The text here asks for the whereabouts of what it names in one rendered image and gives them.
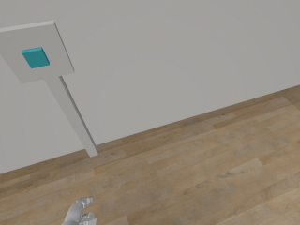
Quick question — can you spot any left robot hand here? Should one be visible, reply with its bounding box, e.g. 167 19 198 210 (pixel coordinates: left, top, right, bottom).
64 196 97 225

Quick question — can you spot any panel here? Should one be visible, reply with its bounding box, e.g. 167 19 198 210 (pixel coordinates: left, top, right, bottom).
0 20 98 158

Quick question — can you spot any button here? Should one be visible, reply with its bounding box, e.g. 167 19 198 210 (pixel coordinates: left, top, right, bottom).
22 47 50 68

